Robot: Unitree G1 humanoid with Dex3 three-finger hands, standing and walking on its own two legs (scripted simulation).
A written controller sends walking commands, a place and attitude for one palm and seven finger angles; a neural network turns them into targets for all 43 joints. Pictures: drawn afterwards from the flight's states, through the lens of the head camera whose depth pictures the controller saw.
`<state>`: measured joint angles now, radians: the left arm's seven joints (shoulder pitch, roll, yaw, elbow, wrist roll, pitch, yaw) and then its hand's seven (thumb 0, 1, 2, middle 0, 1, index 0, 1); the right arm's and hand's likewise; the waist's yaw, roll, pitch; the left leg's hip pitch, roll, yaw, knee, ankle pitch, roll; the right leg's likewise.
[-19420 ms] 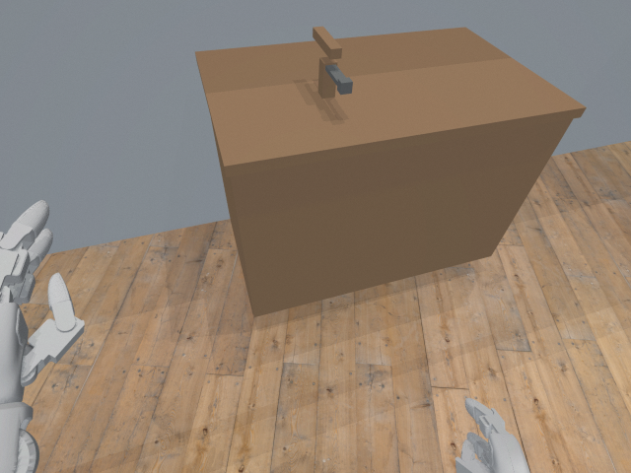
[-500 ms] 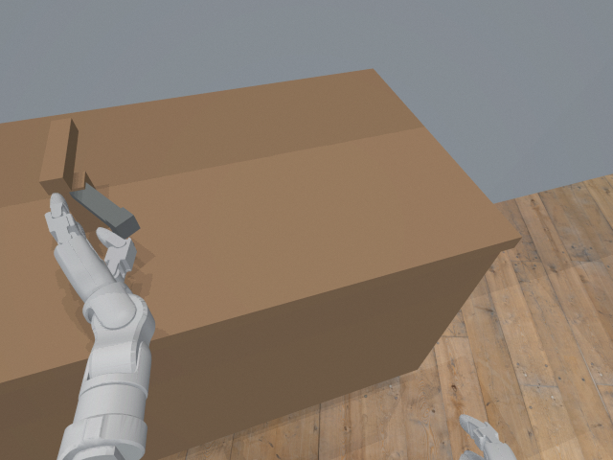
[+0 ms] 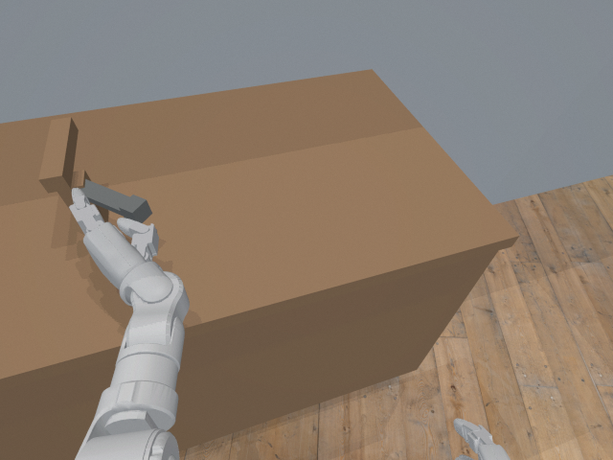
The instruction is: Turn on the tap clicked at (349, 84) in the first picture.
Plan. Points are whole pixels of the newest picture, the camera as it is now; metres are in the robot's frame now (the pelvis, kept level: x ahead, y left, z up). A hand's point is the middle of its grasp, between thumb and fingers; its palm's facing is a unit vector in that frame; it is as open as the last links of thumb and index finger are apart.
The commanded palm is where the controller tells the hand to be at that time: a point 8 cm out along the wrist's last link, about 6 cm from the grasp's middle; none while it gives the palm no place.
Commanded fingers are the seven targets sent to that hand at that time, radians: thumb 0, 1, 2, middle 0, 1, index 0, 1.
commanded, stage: push the lever round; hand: left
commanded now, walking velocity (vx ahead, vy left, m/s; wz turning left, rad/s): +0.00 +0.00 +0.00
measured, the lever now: (136, 210) +0.42 +0.26 +0.09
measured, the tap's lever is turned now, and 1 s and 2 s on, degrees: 47 71 77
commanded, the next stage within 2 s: lift the hand up off the lever in 1.10 s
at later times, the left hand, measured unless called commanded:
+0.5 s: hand (167, 216) +0.42 +0.22 +0.08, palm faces +0.83 -0.55 -0.07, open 7.7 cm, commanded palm +0.37 +0.22 +0.08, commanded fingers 0.00 0.90 0.90 -0.15 -0.15 -0.15 -0.15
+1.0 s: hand (181, 205) +0.44 +0.21 +0.08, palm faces +0.84 -0.53 -0.10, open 7.7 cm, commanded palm +0.39 +0.21 +0.08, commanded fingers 0.00 0.90 0.90 -0.15 -0.15 -0.15 -0.15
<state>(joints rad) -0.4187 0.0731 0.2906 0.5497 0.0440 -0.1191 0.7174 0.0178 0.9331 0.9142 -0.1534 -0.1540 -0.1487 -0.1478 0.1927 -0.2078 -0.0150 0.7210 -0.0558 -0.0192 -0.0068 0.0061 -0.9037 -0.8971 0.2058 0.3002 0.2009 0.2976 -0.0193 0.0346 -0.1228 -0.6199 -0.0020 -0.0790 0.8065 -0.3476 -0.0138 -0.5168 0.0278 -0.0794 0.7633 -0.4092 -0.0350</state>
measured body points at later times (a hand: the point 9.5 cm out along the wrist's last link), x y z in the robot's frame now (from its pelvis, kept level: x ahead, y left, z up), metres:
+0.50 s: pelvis +0.00 -0.01 +0.00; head +0.03 -0.01 +0.45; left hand +0.37 +0.24 +0.09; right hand +0.11 -0.26 -0.12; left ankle +0.03 +0.12 -0.71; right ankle -0.02 -0.10 -0.71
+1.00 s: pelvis +0.01 -0.02 -0.01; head +0.05 -0.01 +0.44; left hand +0.40 +0.23 +0.09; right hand +0.09 -0.26 -0.14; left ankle +0.03 +0.12 -0.71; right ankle -0.02 -0.10 -0.71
